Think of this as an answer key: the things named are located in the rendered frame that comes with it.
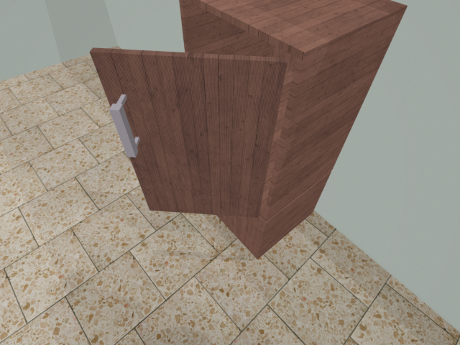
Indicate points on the cupboard door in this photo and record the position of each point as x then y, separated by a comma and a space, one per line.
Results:
206, 123

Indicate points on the handle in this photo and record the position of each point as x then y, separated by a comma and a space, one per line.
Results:
123, 128

